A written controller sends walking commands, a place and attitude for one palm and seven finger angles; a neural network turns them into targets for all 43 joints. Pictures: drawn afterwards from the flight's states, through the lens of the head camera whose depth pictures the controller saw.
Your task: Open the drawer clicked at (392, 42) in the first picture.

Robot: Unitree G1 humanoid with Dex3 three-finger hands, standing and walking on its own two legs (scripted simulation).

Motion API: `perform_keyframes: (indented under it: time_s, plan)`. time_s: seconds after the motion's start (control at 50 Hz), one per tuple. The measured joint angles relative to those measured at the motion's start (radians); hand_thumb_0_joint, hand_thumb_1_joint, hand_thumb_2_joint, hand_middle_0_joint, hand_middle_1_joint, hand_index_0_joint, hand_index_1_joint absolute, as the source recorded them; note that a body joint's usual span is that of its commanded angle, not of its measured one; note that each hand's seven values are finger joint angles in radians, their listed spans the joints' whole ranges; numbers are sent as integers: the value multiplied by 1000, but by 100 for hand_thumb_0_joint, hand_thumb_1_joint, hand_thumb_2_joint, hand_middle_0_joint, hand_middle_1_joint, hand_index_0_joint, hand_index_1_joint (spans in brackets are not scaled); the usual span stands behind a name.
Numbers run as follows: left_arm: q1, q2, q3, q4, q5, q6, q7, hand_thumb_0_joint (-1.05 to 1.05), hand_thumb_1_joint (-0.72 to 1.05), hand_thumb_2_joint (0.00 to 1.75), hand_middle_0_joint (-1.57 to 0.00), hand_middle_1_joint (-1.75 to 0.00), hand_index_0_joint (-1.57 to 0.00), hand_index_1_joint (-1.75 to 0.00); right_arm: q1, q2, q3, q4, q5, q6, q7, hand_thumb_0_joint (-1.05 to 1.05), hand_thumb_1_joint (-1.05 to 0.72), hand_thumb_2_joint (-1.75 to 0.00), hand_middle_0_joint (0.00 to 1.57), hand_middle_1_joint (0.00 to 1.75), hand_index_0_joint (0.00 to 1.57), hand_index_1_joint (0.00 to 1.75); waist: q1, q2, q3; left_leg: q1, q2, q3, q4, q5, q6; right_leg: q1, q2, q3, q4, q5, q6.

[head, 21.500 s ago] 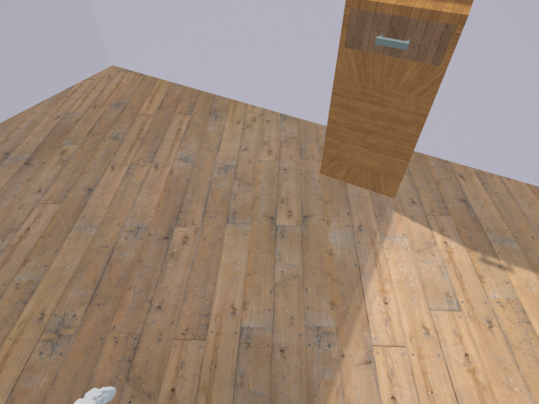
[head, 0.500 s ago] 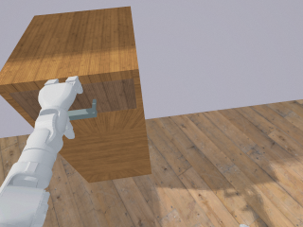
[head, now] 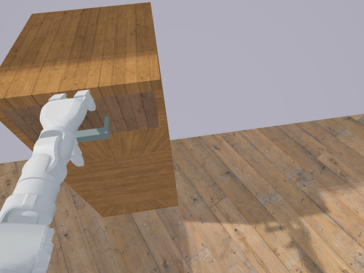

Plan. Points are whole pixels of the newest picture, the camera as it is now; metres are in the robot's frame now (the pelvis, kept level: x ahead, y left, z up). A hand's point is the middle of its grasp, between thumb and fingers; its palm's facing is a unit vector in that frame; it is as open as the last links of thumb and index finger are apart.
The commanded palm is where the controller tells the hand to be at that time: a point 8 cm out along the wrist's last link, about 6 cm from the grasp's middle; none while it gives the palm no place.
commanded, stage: re-aim the fingers above the handle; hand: left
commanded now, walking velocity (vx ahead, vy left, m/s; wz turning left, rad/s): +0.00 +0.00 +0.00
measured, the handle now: (87, 129) +0.47 +0.27 +0.02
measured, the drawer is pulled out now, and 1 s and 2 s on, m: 0.00 0.00 0.00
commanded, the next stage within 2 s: lower the fingers behind the handle in 1.66 s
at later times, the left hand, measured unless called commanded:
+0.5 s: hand (75, 126) +0.42 +0.26 +0.08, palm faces +0.04 -0.02 -1.00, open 13.8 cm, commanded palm +0.39 +0.27 +0.14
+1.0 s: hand (68, 134) +0.40 +0.27 +0.08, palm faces +0.02 -0.01 -1.00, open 13.8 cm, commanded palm +0.38 +0.27 +0.14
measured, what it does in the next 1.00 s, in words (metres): stands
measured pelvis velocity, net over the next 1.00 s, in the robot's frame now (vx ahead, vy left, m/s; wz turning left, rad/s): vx -0.01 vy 0.00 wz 0.01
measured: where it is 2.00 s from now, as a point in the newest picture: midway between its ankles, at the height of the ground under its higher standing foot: outside the picture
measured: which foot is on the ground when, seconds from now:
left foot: down 0.00-1.00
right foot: down 0.00-1.00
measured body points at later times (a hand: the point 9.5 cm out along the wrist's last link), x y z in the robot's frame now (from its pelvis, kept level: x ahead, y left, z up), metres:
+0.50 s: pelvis -0.01 +0.01 +0.00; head +0.04 +0.00 +0.45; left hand +0.42 +0.26 +0.14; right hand +0.08 -0.25 -0.13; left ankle -0.03 +0.12 -0.72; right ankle -0.03 -0.12 -0.72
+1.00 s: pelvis -0.01 +0.00 +0.00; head +0.03 -0.02 +0.45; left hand +0.39 +0.27 +0.14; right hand +0.10 -0.27 -0.13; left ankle -0.03 +0.12 -0.72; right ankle -0.03 -0.12 -0.72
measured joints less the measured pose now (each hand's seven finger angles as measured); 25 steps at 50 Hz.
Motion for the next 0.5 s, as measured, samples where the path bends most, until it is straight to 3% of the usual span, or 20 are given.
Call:
perform_keyframes:
  time_s: [0.14, 0.28, 0.38, 0.5]
  plan:
    - [27, 35, 21, 14, -5, 33, -31, 0, -48, 30, -34, -121, -33, -120, 26, 8, 4, -4, 9, 3, -3, 1, -91, -90, 21, 30, 20, 30, -6, 1, 3, 23, 1, 8, -21, 11, 4, 22, 0, 8, -22, 14, 3]
    - [17, 5, -62, -38, -22, 4, -53, 0, -48, 30, -32, -120, -32, -120, 30, 1, -7, 1, 10, -14, -2, 1, -91, -90, 21, 30, 20, 30, 9, -6, 14, 25, -12, -8, -10, 15, 10, 36, -13, -9, -22, 14, 10]
    - [-17, -31, -67, -26, 3, -20, -13, 0, -49, 30, -32, -120, -32, -120, -1, 4, -1, -3, 4, -25, 1, 1, -91, -90, 21, 30, 20, 30, 3, -15, 18, 11, -16, -4, 2, 15, 13, 20, -16, -5, -8, 14, 12]
    - [-51, -21, -31, 29, 23, 20, 42, 0, -49, 30, -34, -121, -32, -120, -19, 15, 12, -11, 1, -28, 6, 1, -91, -90, 21, 30, 20, 30, -5, -13, 12, 3, -12, 11, -2, 18, 13, 5, -13, 10, -6, 19, 15]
